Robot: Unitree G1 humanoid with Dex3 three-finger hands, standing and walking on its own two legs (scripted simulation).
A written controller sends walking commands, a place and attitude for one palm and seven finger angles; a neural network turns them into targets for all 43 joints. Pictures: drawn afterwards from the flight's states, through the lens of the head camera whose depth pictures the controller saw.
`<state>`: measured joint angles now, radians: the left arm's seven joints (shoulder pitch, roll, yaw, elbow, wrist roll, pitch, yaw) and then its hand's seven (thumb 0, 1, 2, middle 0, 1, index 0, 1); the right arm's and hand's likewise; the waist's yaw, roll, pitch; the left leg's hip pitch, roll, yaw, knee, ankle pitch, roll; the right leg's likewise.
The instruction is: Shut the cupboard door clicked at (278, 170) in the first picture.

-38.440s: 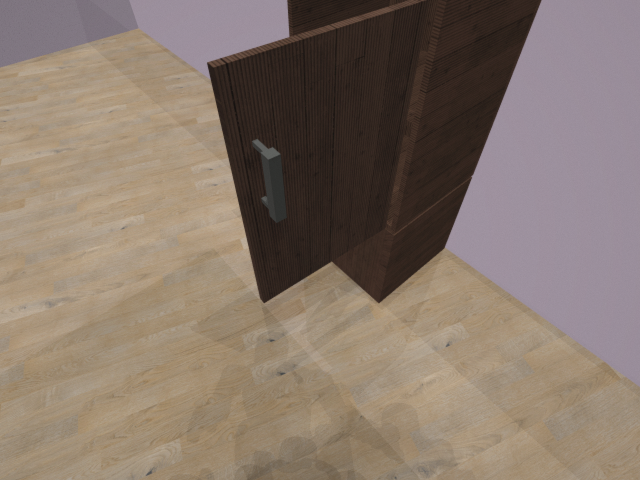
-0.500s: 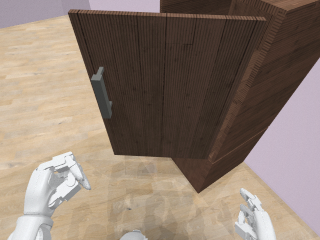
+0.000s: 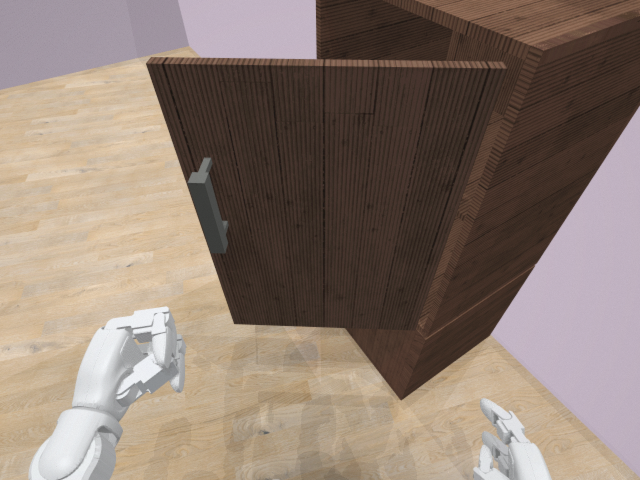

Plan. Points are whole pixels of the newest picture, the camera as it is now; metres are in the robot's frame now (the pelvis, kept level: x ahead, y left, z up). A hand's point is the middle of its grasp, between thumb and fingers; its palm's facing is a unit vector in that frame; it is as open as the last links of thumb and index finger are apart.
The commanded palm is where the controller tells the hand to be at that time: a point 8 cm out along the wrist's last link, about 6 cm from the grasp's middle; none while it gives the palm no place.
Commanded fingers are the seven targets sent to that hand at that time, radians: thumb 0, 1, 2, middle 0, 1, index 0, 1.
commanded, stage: raise the hand and make a fist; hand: left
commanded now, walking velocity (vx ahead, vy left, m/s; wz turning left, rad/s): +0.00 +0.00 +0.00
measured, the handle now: (213, 206) +0.47 +0.20 +0.08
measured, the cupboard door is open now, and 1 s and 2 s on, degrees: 55 55 55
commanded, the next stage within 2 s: bring the fist close to the handle in 0.22 s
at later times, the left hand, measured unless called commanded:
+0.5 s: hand (176, 344) +0.24 +0.18 +0.09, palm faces +0.07 -1.00 -0.05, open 3.1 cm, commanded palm +0.23 +0.22 +0.09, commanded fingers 0.00 0.90 0.90 -1.30 -1.50 -1.30 -1.50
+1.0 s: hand (210, 292) +0.31 +0.16 +0.08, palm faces +0.00 -1.00 -0.03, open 3.1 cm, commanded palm +0.30 +0.21 +0.09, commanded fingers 0.00 0.90 0.90 -1.30 -1.50 -1.30 -1.50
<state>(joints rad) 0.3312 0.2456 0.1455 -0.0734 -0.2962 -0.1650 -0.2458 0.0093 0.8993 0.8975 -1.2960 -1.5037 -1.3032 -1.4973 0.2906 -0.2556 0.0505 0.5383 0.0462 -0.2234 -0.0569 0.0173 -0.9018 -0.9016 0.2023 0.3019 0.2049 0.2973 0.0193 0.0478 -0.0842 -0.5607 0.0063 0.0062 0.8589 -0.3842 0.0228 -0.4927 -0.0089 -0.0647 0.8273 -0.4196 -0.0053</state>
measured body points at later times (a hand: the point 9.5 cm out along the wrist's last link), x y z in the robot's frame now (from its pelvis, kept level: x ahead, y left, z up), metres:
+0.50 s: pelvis +0.00 -0.01 +0.00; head +0.02 -0.02 +0.45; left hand +0.23 +0.23 +0.09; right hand +0.18 -0.24 -0.08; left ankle +0.03 +0.10 -0.70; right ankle +0.00 -0.12 -0.70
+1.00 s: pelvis +0.01 -0.01 +0.00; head +0.04 -0.02 +0.45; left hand +0.31 +0.22 +0.09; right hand +0.16 -0.25 -0.09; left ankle +0.03 +0.10 -0.70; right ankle +0.00 -0.12 -0.70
